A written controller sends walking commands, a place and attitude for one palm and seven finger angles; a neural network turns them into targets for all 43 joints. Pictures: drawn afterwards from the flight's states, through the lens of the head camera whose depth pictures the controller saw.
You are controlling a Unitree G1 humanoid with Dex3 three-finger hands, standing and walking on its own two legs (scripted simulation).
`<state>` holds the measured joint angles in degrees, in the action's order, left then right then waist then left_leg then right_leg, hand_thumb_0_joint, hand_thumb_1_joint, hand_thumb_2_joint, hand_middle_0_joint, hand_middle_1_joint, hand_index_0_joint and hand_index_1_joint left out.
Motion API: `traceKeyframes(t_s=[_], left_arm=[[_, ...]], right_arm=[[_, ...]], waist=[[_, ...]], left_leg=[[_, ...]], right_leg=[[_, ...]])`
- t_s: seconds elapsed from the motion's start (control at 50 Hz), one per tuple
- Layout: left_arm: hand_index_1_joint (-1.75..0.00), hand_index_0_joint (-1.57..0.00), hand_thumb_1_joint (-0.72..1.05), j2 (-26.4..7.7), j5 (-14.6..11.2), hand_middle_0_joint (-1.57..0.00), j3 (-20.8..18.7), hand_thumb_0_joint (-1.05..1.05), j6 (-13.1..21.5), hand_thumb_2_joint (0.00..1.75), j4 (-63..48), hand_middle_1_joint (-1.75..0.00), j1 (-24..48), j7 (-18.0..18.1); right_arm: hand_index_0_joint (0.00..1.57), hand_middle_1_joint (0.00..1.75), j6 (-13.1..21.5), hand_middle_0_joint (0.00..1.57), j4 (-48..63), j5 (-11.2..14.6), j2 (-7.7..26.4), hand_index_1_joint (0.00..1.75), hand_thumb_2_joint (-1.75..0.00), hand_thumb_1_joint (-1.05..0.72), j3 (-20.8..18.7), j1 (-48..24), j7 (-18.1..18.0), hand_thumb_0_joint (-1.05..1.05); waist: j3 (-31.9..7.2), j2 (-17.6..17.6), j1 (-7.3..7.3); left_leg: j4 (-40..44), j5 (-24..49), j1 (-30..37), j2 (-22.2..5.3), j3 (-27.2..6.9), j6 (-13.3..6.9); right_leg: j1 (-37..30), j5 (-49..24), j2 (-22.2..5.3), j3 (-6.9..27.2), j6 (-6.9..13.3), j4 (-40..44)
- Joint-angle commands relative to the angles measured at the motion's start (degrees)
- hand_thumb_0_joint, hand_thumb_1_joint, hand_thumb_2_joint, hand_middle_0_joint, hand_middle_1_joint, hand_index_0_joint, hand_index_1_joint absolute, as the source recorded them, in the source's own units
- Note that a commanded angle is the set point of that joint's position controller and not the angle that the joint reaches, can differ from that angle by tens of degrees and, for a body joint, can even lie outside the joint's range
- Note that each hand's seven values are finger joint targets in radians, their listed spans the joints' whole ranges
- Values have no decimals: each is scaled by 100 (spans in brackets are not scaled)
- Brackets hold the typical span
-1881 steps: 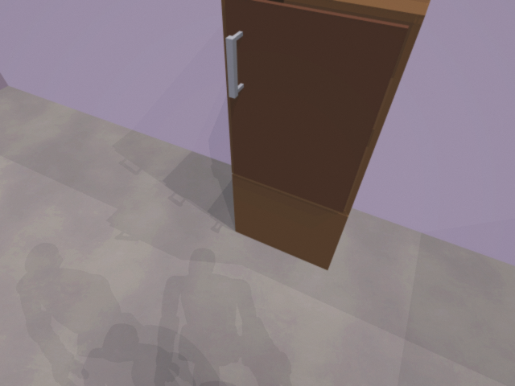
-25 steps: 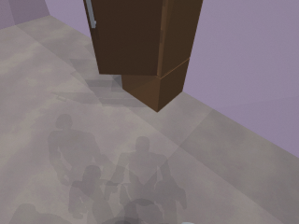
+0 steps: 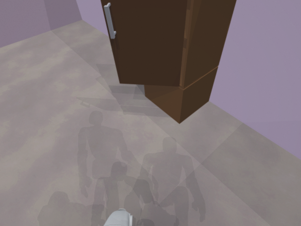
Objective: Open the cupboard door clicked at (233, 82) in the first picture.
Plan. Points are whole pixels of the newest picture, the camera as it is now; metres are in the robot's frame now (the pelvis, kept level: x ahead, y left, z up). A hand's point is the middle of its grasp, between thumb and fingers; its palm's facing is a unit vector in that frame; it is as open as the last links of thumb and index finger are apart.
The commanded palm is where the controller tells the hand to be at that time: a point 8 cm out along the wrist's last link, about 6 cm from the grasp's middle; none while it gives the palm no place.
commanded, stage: take the last steps up to it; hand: left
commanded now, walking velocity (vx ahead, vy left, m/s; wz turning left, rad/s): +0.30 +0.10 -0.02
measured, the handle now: (110, 21) +1.02 +0.26 +0.08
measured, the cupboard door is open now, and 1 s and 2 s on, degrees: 42 42 42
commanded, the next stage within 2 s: come to a stop and stand still in 1.00 s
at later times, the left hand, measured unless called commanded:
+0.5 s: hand (75, 192) +0.25 +0.29 -0.18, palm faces +0.03 -0.98 -0.19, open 7.4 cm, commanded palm none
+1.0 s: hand (101, 147) +0.43 +0.24 -0.18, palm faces -0.04 -0.97 -0.23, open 7.0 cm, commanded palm none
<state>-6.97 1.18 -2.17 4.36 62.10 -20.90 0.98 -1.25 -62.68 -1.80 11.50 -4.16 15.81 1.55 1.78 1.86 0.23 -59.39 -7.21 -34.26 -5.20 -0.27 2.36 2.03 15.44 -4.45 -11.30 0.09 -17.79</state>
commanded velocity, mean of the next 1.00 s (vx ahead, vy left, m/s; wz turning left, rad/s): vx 0.27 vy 0.01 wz -0.07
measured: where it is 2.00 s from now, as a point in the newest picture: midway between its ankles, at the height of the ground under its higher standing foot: (157, 203)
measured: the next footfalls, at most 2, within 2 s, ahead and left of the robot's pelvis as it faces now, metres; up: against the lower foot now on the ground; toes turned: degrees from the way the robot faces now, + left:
left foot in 0.20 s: +0.19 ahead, +0.18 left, +0.00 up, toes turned +8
right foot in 0.78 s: +0.39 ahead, -0.03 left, +0.00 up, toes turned -12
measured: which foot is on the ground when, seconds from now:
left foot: up 0.00-0.18, down 0.20-0.78, up 0.80-1.00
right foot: down 0.00-0.22, up 0.24-0.76, down 0.78-1.00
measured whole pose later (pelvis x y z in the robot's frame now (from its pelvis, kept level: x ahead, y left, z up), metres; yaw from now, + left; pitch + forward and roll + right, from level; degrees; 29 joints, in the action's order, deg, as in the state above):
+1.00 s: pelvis +0.36 +0.06 -0.01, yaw -4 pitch +0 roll +0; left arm -9.5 0.8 -3.6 4.0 59.5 -12.6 1.9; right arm 0.8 -62.9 -1.5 8.0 -2.7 15.8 -0.4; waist 4.1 0.8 1.8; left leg -59.2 -18.8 -27.8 -5.3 2.1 1.3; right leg 11.4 13.6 0.2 -8.1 3.3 -24.6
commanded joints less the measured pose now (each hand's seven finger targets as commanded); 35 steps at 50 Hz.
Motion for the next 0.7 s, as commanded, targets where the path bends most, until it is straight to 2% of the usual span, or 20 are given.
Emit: traceKeyframes(t_s=[0.0, 0.04, 0.06, 0.1, 0.12, 0.14, 0.16, 0.18, 0.2, 0.22, 0.24, 0.26, 0.3, 0.34, 0.38, 0.48, 0.56, 0.58, 0.62, 0.68], left_arm=[[-30, -20, 90, -701, 27, -20, -80, 0, 126, 90, 47, -30, -620, 5], [-30, -20, 90, -771, 46, -20, -83, 0, 105, 90, 120, -30, -660, 8], [-30, -20, 90, -813, 68, -20, -98, 0, 82, 90, 165, -30, -702, 18], [-30, -20, 90, -897, 78, -20, -127, 0, 33, 90, 223, -30, -723, 33], [-30, -20, 90, -947, 71, -20, -154, 0, 19, 90, 223, -30, -645, 39], [-30, -20, 90, -989, 42, -20, -172, 0, 4, 90, 215, -30, -516, 35], [-30, -20, 90, -908, 28, -20, -156, 0, -17, 90, 215, -30, -515, 18], [-30, -20, 90, -614, -35, -20, -131, 0, -40, 90, 105, -30, -745, -20], [-30, -20, 90, -362, -64, -20, -62, 0, -53, 90, -53, -30, -691, -28], [-30, -20, 90, -403, -49, -20, -85, 0, -65, 90, -202, -30, -203, 24], [-30, -20, 90, -363, -50, -20, -88, 0, -87, 90, -225, -30, 85, 33], [-30, -20, 90, -424, -48, -20, -119, 0, -93, 90, -196, -30, 248, -4], [-30, -20, 90, -260, 9, -20, -162, 0, -187, 90, -97, -30, 190, -67], [-30, -20, 90, -112, 31, -20, -160, 0, -294, 90, -77, -30, -82, -86], [-30, -20, 90, -118, 51, -20, -196, 0, -362, 90, -120, -30, -129, -93], [-30, -20, 90, -309, 37, -20, -222, 0, -418, 90, -484, -30, 596, -149], [-30, -20, 90, -365, 21, -20, -153, 0, -383, 90, -816, -30, 1320, -179], [-30, -20, 90, -339, 21, -20, -126, 0, -371, 90, -885, -30, 1554, -191], [-30, -20, 90, -332, 9, -20, -84, 0, -343, 90, -1012, -30, 1804, -196], [-30, -20, 90, -419, -9, -20, -77, 0, -289, 90, -995, -30, 1587, -177]], right_arm=[[20, 30, 116, 20, 454, 44, -33, 30, -90, -90, 64, -519, 51, 0], [20, 30, 170, 20, 558, 49, -59, 30, -90, -90, 102, -831, 82, 0], [20, 30, 208, 20, 611, 57, -80, 30, -90, -90, 115, -997, 98, 0], [20, 30, 283, 20, 636, 66, -79, 30, -90, -90, 133, -1047, 86, 0], [20, 30, 329, 20, 584, 68, -18, 30, -90, -90, 117, -807, 53, 0], [20, 30, 376, 20, 413, 48, 98, 30, -90, -90, 90, -260, 6, 0], [20, 30, 411, 20, 182, 39, 391, 30, -90, -90, 24, 453, -40, 0], [20, 30, 464, 20, 72, -23, 1027, 30, -90, -90, -132, 1195, -130, 0], [20, 30, 423, 20, -1, -1, 1428, 30, -90, -90, -234, 1636, -232, 0], [20, 30, 378, 20, -13, 31, 1363, 30, -90, -90, -210, 1565, -286, 0], [20, 30, 436, 20, 36, 32, 1150, 30, -90, -90, -152, 1233, -336, 0], [20, 30, 483, 20, 193, 44, 860, 30, -90, -90, -83, 796, -347, 0], [20, 30, 558, 20, 269, 26, 408, 30, -90, -90, 48, 541, -352, 0], [20, 30, 608, 20, 253, 44, 238, 30, -90, -90, 118, 483, -351, 0], [20, 30, 623, 20, 290, 41, 112, 30, -90, -90, 94, 509, -346, 0], [20, 30, 616, 20, 268, 48, 222, 30, -90, -90, 138, 687, -337, 0], [20, 30, 608, 20, 110, 4, 312, 30, -90, -90, 144, 1061, -346, 0], [20, 30, 604, 20, 44, -8, 308, 30, -90, -90, 156, 1206, -350, 0], [20, 30, 577, 20, -54, -34, 352, 30, -90, -90, 162, 1363, -350, 0], [20, 30, 525, 20, -165, -27, 487, 30, -90, -90, 158, 1364, -341, 0]], waist=[[604, -1107, -199], [627, -1224, -250], [657, -1314, -301], [577, -1357, -310], [433, -1380, -145], [147, -1231, 140], [-307, -683, 425], [-1160, 558, 680], [-1568, 1522, 755], [-1340, 956, 742], [-1258, 1115, 623], [-737, 537, 453], [18, 196, 177], [169, 380, -51], [192, 429, -161], [430, 277, -152], [555, 66, 32], [584, 26, 120], [561, 27, 202], [352, 160, 83]], left_leg=[[816, -67, -467, -22, 335, 19], [1519, -196, -201, 56, 535, -31], [1835, -347, 28, 112, 616, -78], [2321, -667, 556, 275, 718, -203], [2635, -747, 1064, 380, 787, -272], [3077, -494, 1991, 608, 1000, -322], [3331, -349, 3112, 517, 896, -344], [3258, 354, 4504, -706, -453, -704], [3692, 1260, 5221, -1692, -1913, -1196], [3823, 1730, 4976, -1881, -1697, -1386], [3923, 1939, 4591, -1757, -1442, -1273], [3973, 1886, 3886, -1675, -1118, -1222], [4260, 2117, 2967, -1296, -326, -940], [4568, 1791, 2584, -1127, 14, -894], [4744, 1751, 2553, -1042, 196, -859], [4873, 1892, 2818, -1038, 302, -864], [4757, 2387, 3365, -1146, 307, -1013], [4721, 2548, 3419, -1134, 328, -1007], [4580, 2817, 3611, -1153, 413, -1017], [4073, 3679, 3571, -1161, 547, -1003]], right_leg=[[-34, -2192, -1396, 651, 421, 658], [-65, -2249, -1414, 541, 451, 573], [-31, -2289, -1445, 575, 456, 490], [-26, -2607, -1517, 590, 466, 198], [50, -2954, -1508, 534, 438, -164], [318, -3259, -1315, 290, 334, -791], [724, -2843, -1076, 178, 221, -1822], [1811, -831, -431, -117, -21, -3191], [2933, 1876, 143, 209, -70, -4729], [3280, 1813, -5, 805, 132, -5543], [3443, 1333, -193, 1059, 129, -5929], [3457, 897, -353, 1109, 104, -6048], [3208, 389, -415, 1153, 38, -5744], [3083, 149, -338, 1093, -24, -5469], [3224, -220, -303, 1101, -56, -5312], [3704, -757, -271, 1125, -75, -4662], [3824, -731, -239, 905, 1, -3654], [3746, -697, -216, 836, 38, -3375], [3487, -494, -139, 688, 119, -2741], [2546, -41, 167, 434, 320, -2114]])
